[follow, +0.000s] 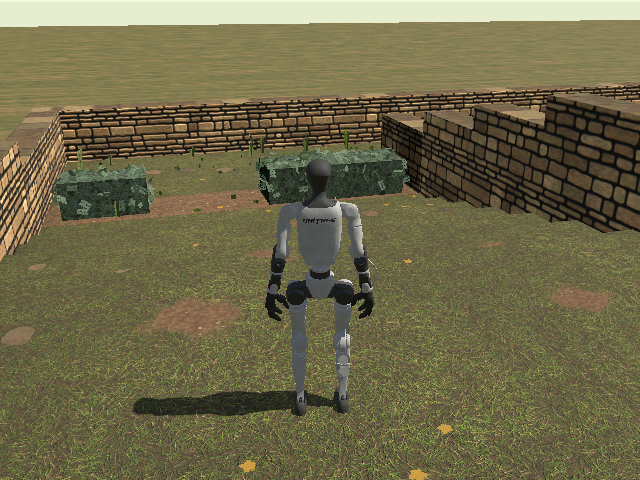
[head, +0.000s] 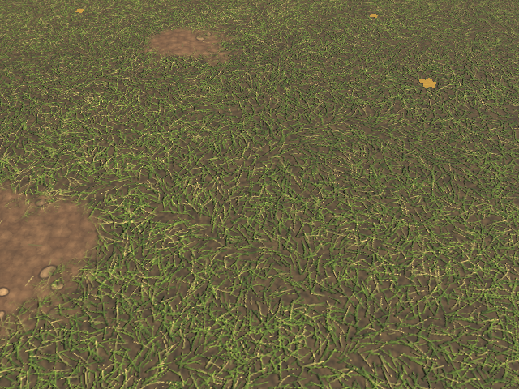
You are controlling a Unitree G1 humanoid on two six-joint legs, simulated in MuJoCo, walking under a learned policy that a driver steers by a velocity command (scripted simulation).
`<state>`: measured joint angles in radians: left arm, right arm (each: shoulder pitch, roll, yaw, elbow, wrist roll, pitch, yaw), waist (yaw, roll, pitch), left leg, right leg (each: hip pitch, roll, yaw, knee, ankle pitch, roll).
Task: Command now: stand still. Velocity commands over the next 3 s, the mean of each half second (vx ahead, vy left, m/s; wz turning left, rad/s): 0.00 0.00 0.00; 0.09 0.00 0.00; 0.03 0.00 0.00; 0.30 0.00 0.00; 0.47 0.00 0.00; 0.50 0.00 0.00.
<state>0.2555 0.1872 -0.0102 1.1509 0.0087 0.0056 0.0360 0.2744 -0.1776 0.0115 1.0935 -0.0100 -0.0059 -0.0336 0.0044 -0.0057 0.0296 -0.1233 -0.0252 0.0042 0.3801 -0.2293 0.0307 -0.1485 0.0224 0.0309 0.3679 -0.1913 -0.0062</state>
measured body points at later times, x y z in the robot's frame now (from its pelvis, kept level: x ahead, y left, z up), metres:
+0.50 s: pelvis +0.01 +0.01 +0.00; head +0.01 +0.01 +0.45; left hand -0.02 +0.23 -0.17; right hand -0.01 -0.21 -0.16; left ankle -0.01 +0.10 -0.75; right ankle +0.01 -0.12 -0.75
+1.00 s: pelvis +0.06 -0.02 -0.01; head +0.07 -0.03 +0.44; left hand +0.04 +0.19 -0.16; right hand +0.02 -0.23 -0.17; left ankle -0.01 +0.10 -0.74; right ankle +0.03 -0.10 -0.75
